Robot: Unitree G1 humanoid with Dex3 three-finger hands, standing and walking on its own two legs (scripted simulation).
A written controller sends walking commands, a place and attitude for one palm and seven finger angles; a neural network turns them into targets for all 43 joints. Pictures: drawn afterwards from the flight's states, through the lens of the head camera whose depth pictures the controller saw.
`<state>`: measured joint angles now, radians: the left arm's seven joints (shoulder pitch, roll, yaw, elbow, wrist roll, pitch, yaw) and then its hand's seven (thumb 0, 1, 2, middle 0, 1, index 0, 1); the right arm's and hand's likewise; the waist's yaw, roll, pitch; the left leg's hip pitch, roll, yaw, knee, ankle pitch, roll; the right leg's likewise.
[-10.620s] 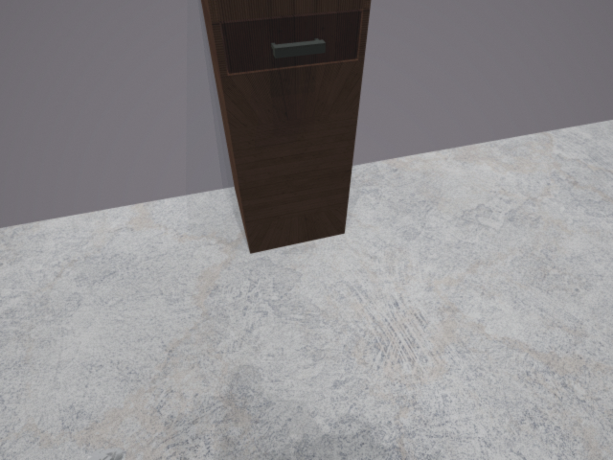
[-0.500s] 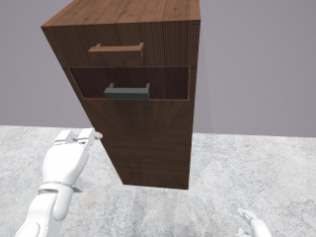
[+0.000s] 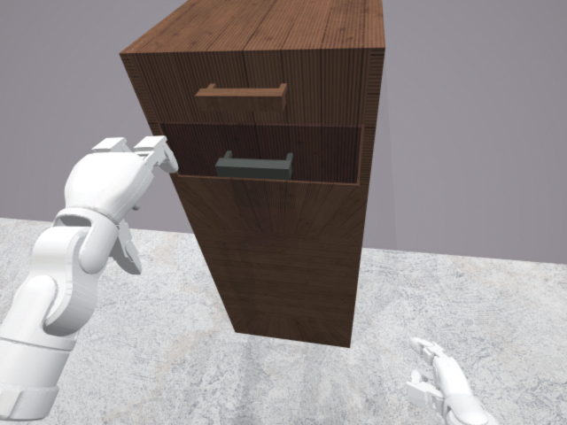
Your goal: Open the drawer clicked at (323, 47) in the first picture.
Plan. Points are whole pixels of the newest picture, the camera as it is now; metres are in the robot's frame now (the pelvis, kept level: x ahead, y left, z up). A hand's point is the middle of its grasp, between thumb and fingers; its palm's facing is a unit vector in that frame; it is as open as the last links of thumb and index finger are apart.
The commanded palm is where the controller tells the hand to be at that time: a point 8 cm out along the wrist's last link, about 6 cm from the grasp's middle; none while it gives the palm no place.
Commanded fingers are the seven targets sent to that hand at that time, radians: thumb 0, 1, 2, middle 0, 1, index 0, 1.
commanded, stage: raise the hand with hooked fingers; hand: left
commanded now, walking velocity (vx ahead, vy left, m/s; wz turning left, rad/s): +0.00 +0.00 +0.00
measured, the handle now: (256, 162) +0.55 +0.14 +0.08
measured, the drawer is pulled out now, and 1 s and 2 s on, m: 0.00 0.00 0.00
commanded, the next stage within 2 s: move the hooked fingers above the handle in 0.42 s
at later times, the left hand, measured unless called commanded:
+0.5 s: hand (133, 206) +0.31 +0.24 +0.19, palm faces +0.17 -0.04 -0.99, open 13.9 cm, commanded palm +0.27 +0.24 +0.25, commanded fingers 0.00 -0.50 0.30 -0.30 -1.20 -0.30 -1.20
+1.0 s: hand (185, 188) +0.37 +0.20 +0.17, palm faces +0.07 -0.03 -1.00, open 13.9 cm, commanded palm +0.34 +0.20 +0.23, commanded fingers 0.00 -0.50 0.30 -0.30 -1.20 -0.30 -1.20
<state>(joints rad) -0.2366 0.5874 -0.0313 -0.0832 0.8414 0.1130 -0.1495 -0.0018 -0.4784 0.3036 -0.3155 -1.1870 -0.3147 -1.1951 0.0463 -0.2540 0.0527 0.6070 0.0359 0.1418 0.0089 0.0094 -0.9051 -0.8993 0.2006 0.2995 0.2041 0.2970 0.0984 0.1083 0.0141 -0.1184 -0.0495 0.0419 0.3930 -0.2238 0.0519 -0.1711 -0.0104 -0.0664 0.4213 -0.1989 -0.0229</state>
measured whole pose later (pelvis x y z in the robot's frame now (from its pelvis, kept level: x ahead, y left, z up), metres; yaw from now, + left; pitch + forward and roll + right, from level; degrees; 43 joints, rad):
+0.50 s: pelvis -0.01 +0.00 +0.00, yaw +0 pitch -2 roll +1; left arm -0.25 0.61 0.02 -0.07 0.80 0.05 -0.14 0.00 -0.49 0.30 -0.32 -1.20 -0.32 -1.21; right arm 0.12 -0.29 0.02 0.64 0.04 0.12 0.02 0.01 -0.91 -0.90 0.20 0.30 0.20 0.30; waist 0.09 0.11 0.03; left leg -0.16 -0.05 0.05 0.40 -0.21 0.05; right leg -0.22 -0.01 -0.06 0.44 -0.18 -0.03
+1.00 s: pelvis +0.00 -0.01 +0.00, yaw +0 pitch +1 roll +1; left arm -0.45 0.54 -0.10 0.17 0.86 0.05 -0.13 0.00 -0.49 0.30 -0.32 -1.20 -0.32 -1.21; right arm 0.13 -0.29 0.02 0.64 0.05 0.14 0.00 0.01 -0.91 -0.90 0.20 0.30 0.20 0.30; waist 0.06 0.10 0.00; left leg -0.20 -0.04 0.03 0.40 -0.22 0.04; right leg -0.25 0.00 -0.07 0.44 -0.20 -0.04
